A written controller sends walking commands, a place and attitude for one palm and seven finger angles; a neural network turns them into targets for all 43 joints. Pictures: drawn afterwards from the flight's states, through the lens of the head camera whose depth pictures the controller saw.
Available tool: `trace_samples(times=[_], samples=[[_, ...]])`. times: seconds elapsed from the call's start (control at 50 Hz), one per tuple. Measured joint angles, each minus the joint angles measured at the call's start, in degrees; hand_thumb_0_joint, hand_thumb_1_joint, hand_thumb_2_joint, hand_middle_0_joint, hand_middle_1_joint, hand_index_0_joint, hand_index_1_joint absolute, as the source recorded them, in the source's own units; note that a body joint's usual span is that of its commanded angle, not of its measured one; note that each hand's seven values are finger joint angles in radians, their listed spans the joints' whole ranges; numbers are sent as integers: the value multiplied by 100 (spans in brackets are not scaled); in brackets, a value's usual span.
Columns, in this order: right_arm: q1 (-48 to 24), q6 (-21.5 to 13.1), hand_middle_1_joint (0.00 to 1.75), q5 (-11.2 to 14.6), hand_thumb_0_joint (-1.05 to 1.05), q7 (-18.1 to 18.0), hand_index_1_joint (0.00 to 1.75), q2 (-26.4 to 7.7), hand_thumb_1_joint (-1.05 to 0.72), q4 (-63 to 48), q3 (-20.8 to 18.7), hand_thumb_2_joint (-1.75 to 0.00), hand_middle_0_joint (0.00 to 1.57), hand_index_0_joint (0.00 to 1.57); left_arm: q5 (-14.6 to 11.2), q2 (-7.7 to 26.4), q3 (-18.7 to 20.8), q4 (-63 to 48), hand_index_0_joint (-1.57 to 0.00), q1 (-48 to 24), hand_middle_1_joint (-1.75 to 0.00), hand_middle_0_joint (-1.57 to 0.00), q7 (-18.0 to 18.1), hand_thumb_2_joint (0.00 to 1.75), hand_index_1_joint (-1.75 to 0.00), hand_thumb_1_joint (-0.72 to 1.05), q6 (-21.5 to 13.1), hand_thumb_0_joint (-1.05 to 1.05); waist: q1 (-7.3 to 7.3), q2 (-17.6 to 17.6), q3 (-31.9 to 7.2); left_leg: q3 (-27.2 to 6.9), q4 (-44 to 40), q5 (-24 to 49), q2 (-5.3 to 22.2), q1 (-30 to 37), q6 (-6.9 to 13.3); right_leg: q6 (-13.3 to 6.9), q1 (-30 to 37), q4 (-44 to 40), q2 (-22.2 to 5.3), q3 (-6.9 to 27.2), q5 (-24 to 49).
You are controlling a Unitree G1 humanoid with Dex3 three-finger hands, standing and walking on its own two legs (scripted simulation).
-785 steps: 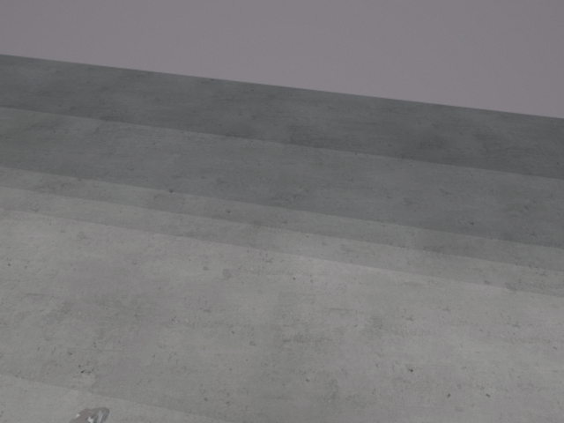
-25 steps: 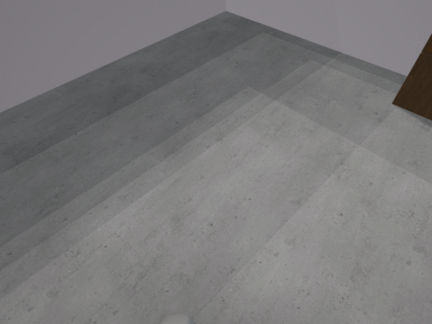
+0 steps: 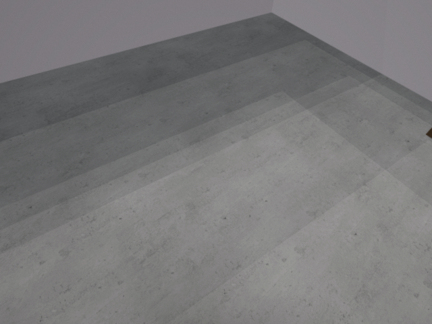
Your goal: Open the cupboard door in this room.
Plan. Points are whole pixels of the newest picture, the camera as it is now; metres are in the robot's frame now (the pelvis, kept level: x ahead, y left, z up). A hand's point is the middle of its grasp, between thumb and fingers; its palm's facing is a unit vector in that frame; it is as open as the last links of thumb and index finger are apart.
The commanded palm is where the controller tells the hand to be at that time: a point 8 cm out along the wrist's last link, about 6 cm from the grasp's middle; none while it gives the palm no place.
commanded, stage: turn or walk to find it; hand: left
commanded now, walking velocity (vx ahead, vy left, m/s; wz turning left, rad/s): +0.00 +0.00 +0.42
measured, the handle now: out of the picture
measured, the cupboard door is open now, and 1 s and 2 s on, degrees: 0 0 0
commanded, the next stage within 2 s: none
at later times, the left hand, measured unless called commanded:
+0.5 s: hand out of the picture -0.03 +0.19 -0.18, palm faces +0.25 -0.94 -0.23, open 7.4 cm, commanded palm none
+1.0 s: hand out of the picture -0.04 +0.19 -0.16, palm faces +0.42 -0.86 -0.28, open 7.4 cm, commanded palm none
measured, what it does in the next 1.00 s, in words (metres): steps on the spot, turning left: right foot, then left foot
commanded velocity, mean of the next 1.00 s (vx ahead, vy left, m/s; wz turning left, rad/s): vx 0.00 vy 0.00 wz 0.42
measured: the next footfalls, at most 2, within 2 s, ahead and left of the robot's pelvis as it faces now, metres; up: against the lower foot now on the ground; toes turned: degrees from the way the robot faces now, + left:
right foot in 0.10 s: +0.04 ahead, -0.14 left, +0.00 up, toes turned -1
left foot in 0.52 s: -0.05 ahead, +0.11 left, +0.00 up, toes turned +20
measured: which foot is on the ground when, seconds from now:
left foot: down 0.00-0.10, up 0.12-0.50, down 0.52-0.98, up 1.00-1.00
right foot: up 0.00-0.08, down 0.10-0.54, up 0.56-0.96, down 0.98-1.00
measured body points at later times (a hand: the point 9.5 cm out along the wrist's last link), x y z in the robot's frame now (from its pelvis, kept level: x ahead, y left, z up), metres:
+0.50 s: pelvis -0.04 -0.02 -0.01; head +0.00 +0.00 +0.44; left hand -0.05 +0.23 -0.16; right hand +0.07 -0.26 -0.15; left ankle -0.09 +0.10 -0.72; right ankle +0.00 -0.13 -0.74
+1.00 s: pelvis -0.05 -0.04 -0.01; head -0.02 -0.04 +0.44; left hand -0.07 +0.24 -0.14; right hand +0.11 -0.24 -0.17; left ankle -0.08 +0.10 -0.74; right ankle +0.00 -0.13 -0.74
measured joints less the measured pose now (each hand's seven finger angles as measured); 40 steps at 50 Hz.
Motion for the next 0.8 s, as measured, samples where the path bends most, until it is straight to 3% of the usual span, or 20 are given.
trace_samples(times=[0.06,0.1,0.14,0.18,0.24,0.3,0.36,0.46,0.52,0.54,0.6,0.66,0.72,0.8], samples=[[111,43,30,-16,0,16,30,-90,-91,-31,-63,-90,20,21,-12,-32,-8,-184,-20,-198,-30,-20,-3,90,-30,91,-69,0,-105,100,-20,-156,158,-2,-29,-182,-89,-24,277,-787,86,-12,258],[222,75,30,7,0,28,30,-159,-91,-49,-112,-90,20,21,-3,-40,-22,-319,-20,-243,-30,-20,-5,90,-30,91,-168,0,-132,131,-74,-239,424,-91,-84,-379,-179,-84,609,-1641,102,-78,841],[286,131,30,28,0,33,30,-281,-91,-45,-186,-90,20,21,41,-135,-47,-389,-20,-291,-30,-20,11,90,-30,91,-249,0,-184,297,-34,-263,1175,-661,-67,-698,-176,-384,606,-1592,141,-243,929],[357,225,30,10,0,42,30,-371,-91,-20,-246,-90,20,20,50,-210,-70,-473,-20,-263,-30,-20,9,90,-30,91,-268,0,-201,317,-27,-151,2354,-1160,-124,-1105,-171,-540,644,-1565,61,-371,870],[426,289,30,-9,0,94,30,-483,-91,15,-304,-90,20,20,54,-297,-101,-510,-20,-182,-30,-20,16,90,-30,91,-234,0,-232,330,4,44,3628,-963,-18,-1504,-230,-573,784,-1755,-15,-529,946],[502,307,30,-14,0,123,30,-514,-91,27,-307,-90,20,20,68,-337,-122,-480,-20,-103,-30,-20,22,90,-30,91,-212,0,-265,275,30,167,3927,-782,151,-1560,-330,-567,856,-1882,-91,-684,1018],[535,327,30,-4,0,133,30,-486,-91,58,-275,-90,20,20,87,-339,-132,-440,-20,-32,-30,-20,14,90,-30,91,-206,0,-243,172,70,274,3526,-897,285,-1361,-396,-549,867,-1921,-186,-825,1042],[420,287,30,43,0,122,30,-382,-91,68,-177,-90,20,20,114,-237,-95,-352,-20,78,-30,-21,-11,90,-30,91,-204,0,-102,-18,166,511,2166,-1199,360,-795,-388,-451,758,-1761,-377,-1042,1003],[320,177,30,58,0,121,30,-337,-91,-29,-119,-90,20,20,82,-111,-39,-267,-20,186,-30,-21,-17,90,-30,91,-155,0,-63,-89,159,679,947,-596,346,-315,-319,-316,599,-1427,-502,-1182,867],[284,120,30,47,0,121,30,-310,-91,-63,-115,-90,20,20,56,-49,-8,-243,-20,224,-30,-21,-20,90,-30,91,-109,0,-54,-144,138,684,755,-533,296,-267,-174,-263,476,-1202,-571,-1170,783],[164,8,30,12,0,89,30,-144,-91,-153,-65,-90,20,20,42,140,71,-97,-20,232,-30,-20,16,90,-30,91,107,0,5,-305,146,685,858,-540,205,-341,69,-129,-12,6,-422,-569,-198],[136,-38,30,3,0,25,30,-55,-91,-188,-13,-90,20,20,38,217,113,-7,-20,170,-30,-20,-13,90,-30,91,154,0,7,-249,97,557,505,-305,187,-234,107,-57,-364,941,-214,-250,-25],[125,-54,30,14,0,11,30,-23,-91,-187,18,-90,20,20,26,231,107,-48,-20,112,-30,-20,-33,90,-30,91,96,0,23,-186,48,451,153,-69,138,-116,132,17,-469,1142,-139,-112,198],[136,-34,30,6,0,26,30,-29,-91,-210,1,-90,20,21,12,174,80,-169,-20,-24,-30,-20,-25,90,-30,91,74,0,-25,-91,13,285,-27,91,63,-95,124,65,-356,751,-76,-13,188]])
